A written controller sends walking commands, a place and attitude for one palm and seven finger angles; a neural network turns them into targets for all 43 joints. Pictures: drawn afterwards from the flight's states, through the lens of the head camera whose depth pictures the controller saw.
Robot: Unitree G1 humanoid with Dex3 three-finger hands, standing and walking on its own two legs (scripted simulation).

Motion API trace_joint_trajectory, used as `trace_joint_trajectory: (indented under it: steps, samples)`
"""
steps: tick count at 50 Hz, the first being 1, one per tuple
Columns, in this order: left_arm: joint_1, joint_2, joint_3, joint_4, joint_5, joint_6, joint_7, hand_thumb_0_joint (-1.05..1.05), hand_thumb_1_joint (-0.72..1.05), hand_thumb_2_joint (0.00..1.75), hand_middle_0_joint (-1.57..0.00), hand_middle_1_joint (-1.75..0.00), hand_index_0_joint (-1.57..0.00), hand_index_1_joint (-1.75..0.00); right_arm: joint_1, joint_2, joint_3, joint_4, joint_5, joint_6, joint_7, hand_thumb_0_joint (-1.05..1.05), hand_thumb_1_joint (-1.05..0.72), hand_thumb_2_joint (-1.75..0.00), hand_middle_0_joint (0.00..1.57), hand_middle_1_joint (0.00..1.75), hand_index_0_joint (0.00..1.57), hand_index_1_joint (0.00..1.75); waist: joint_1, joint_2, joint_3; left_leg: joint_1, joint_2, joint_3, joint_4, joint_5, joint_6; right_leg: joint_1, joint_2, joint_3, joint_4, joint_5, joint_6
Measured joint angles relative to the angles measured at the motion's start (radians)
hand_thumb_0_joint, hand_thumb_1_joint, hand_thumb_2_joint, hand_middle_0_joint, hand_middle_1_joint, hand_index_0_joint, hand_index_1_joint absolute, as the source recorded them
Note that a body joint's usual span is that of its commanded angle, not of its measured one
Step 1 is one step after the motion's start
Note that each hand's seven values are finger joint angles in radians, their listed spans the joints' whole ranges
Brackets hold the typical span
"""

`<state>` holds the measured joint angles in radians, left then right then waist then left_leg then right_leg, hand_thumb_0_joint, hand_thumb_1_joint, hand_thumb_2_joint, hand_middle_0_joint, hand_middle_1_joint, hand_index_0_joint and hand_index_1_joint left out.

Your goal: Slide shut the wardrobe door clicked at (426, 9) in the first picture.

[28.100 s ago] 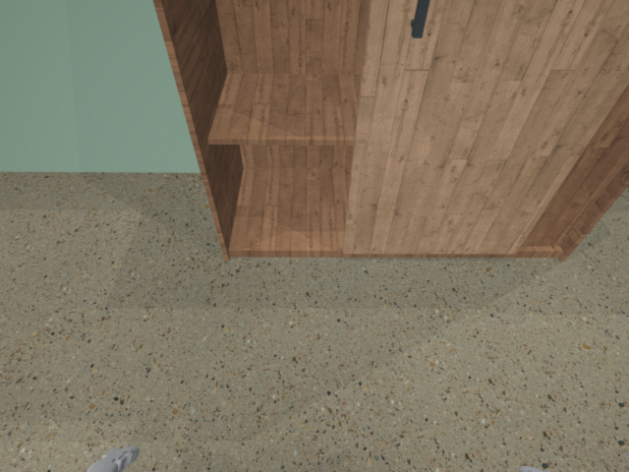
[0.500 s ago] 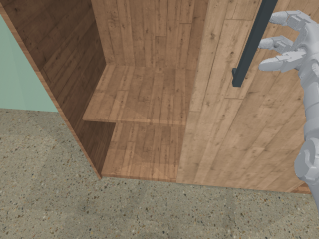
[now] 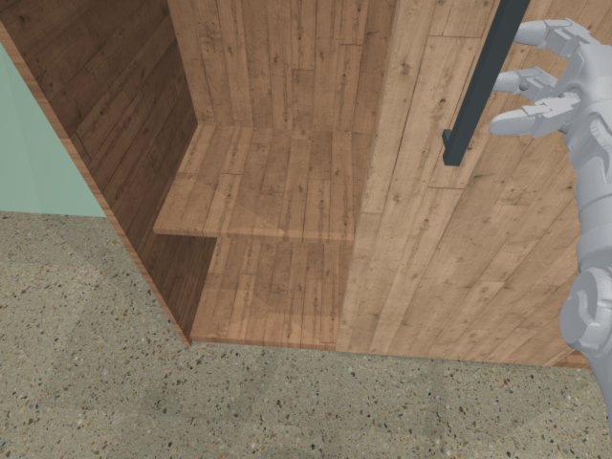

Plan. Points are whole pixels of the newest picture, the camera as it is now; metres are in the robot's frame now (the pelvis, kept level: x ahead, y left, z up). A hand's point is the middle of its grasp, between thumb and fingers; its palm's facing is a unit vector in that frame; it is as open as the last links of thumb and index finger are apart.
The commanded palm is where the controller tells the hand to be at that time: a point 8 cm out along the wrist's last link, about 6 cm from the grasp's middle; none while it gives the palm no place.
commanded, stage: move the hooked fingers beside the handle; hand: right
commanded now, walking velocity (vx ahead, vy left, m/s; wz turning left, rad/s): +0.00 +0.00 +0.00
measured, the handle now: (477, 74) +0.52 -0.12 +0.26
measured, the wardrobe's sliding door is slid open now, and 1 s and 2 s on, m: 0.49 0.49 0.49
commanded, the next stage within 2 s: feel for the door with the fingertips in 1.14 s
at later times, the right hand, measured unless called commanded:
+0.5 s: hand (523, 87) +0.49 -0.16 +0.26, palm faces -0.08 +1.00 -0.02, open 13.6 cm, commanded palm +0.49 -0.21 +0.24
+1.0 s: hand (523, 89) +0.49 -0.17 +0.26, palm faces -0.09 +1.00 -0.01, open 13.8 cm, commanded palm +0.47 -0.22 +0.24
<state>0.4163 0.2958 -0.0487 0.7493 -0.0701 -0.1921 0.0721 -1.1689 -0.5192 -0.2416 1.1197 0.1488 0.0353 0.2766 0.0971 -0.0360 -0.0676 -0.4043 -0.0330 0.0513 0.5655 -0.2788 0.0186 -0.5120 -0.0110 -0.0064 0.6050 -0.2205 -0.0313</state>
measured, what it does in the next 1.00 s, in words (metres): stands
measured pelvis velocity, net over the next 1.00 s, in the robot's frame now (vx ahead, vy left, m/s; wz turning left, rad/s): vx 0.02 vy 0.00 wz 0.00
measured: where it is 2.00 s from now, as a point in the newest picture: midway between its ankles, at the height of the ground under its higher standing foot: outside the picture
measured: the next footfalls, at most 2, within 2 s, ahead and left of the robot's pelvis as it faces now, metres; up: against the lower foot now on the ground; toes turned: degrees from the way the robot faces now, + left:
none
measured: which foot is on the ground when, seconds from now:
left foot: down 0.00-1.00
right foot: down 0.00-1.00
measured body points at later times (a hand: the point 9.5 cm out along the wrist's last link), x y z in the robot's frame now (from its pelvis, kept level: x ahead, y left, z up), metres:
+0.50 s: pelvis +0.01 +0.00 +0.00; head +0.03 +0.01 +0.45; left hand +0.07 +0.27 -0.11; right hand +0.49 -0.22 +0.26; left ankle +0.00 +0.11 -0.73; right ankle +0.06 -0.10 -0.73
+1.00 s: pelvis +0.02 +0.00 +0.01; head +0.04 +0.00 +0.46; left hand +0.09 +0.26 -0.11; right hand +0.49 -0.22 +0.26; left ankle +0.00 +0.11 -0.73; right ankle +0.06 -0.10 -0.73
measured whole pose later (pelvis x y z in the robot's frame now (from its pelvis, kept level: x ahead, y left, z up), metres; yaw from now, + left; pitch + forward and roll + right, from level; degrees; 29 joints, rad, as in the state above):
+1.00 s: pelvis +0.02 +0.00 +0.01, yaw +0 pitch +4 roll +1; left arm 0.37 0.28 -0.04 0.70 -0.07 -0.14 0.05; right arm -1.00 -0.45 -0.27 0.93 0.17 0.05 0.29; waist 0.07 -0.04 -0.07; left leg -0.29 -0.03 0.04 0.51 -0.29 0.02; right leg -0.40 0.00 -0.01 0.55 -0.23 -0.03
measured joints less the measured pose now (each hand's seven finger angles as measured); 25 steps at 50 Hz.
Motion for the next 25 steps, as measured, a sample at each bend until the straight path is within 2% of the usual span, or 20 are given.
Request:
trace_joint_trajectory:
  steps: [25]
  samples:
    - [-0.024, -0.011, 0.009, -0.01, 0.002, 0.017, -0.019, 0.0, 0.9, 0.9, -0.21, -0.3, -0.2, -0.3, 0.059, 0.037, 0.0, -0.058, 0.01, 0.0, 0.007, -0.01, 0.5, -0.3, 0.53, 1.22, 0.38, 1.23, -0.02, -0.007, -0.001, 0.059, 0.002, 0.01, -0.021, -0.017, 0.005, 0.051, 0.005, 0.012, -0.014, -0.006, 0.007]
